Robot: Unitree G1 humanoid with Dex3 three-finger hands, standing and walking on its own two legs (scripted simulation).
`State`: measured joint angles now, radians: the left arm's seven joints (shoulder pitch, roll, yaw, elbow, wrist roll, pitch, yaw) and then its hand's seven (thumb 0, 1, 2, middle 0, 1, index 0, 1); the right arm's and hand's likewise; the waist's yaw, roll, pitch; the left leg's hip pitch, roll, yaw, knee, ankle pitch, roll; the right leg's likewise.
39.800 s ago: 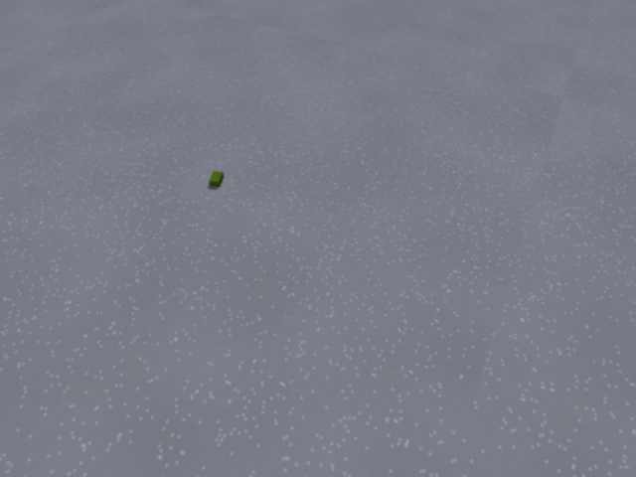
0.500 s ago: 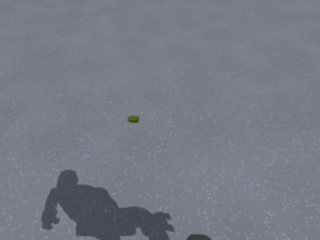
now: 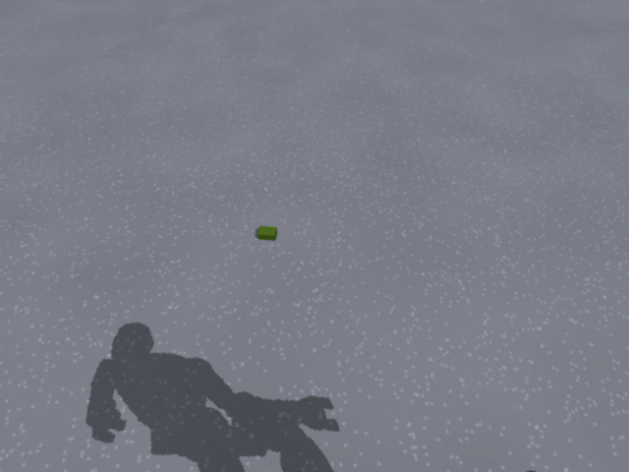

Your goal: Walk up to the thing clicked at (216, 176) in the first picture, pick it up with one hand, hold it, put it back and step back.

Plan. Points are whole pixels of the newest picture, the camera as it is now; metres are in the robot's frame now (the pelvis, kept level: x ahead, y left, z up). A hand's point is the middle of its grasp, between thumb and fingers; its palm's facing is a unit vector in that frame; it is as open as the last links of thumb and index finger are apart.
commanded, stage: step back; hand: left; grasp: from above
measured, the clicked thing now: (267, 233) +1.07 +0.22 -0.75
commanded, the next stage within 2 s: stand in 0.24 s
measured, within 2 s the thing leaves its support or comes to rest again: neither
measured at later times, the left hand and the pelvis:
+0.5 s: hand out of the picture +0.11 +0.25 -0.13, palm faces -0.04 -0.94 -0.34, open 7.4 cm; pelvis +0.01 +0.00 +0.02, yaw -1 degrees
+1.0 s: hand out of the picture +0.08 +0.25 -0.14, palm faces -0.04 -0.94 -0.35, open 7.4 cm; pelvis +0.01 -0.01 +0.02, yaw +0 degrees
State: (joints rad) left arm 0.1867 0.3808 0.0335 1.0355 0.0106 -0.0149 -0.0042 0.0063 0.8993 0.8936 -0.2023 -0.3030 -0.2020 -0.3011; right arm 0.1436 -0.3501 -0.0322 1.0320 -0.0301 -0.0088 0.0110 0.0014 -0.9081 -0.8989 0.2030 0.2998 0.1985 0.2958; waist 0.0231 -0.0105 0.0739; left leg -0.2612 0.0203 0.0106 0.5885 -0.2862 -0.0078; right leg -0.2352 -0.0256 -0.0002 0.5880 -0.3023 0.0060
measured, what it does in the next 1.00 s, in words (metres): stands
